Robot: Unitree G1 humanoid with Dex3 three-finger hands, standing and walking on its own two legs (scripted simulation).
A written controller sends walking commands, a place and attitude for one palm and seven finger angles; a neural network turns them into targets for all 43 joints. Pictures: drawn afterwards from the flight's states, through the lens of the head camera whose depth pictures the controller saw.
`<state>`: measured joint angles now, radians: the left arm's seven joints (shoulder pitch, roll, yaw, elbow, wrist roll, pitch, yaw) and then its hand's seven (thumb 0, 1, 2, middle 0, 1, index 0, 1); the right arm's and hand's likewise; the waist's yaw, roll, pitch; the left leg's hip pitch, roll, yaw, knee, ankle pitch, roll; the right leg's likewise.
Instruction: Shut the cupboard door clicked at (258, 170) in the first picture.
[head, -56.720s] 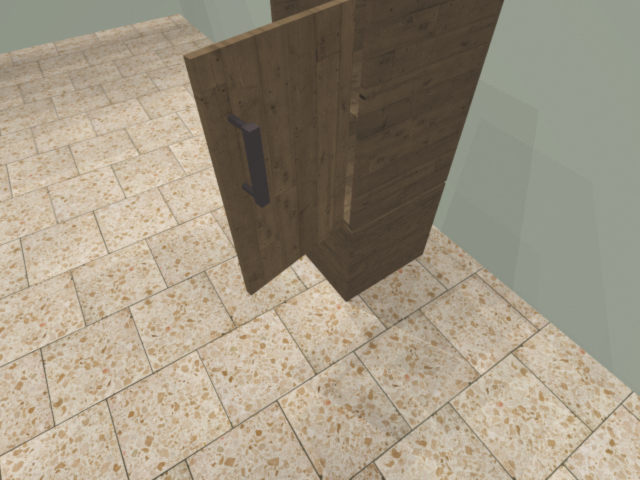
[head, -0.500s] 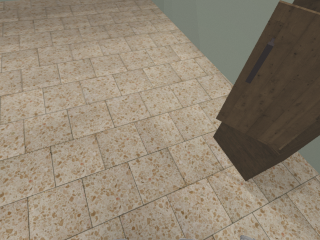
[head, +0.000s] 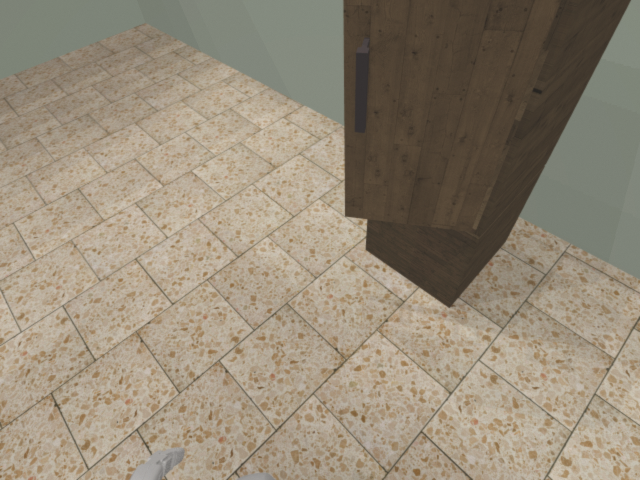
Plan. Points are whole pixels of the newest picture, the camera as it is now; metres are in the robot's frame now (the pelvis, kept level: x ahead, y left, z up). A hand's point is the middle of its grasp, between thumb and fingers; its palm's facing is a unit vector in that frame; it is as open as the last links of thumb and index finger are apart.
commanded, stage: turn to face it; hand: left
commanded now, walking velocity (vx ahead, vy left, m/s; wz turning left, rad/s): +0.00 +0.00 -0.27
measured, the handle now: (363, 87) +0.77 -0.06 +0.07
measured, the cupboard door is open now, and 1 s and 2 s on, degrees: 32 32 32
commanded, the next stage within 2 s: take the last steps up to it in 0.22 s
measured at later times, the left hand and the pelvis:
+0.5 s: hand out of the picture +0.10 +0.22 -0.17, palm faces -0.12 -0.98 -0.16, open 7.4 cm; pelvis +0.03 +0.03 +0.01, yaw -9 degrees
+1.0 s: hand (310, 376) +0.29 +0.04 -0.15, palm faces -0.30 -0.94 -0.19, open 7.3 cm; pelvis +0.13 -0.09 +0.00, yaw -14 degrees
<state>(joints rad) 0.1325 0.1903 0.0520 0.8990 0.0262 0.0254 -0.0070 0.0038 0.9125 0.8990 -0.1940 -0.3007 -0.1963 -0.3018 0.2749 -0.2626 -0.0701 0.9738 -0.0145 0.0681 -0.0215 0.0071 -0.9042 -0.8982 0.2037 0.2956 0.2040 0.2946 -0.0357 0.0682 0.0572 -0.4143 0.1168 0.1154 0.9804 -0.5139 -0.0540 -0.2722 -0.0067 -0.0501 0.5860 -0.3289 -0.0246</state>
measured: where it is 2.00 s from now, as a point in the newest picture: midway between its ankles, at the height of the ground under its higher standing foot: (405, 478)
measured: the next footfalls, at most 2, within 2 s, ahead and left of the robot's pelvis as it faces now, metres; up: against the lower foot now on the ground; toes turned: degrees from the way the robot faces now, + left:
left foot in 0.34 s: +0.07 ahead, +0.12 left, +0.00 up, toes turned -3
right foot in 0.90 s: +0.17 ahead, -0.20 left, +0.00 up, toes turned -20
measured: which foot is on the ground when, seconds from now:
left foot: up 0.00-0.32, down 0.34-0.90, up 0.92-1.00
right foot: down 0.00-0.34, up 0.36-0.88, down 0.90-1.00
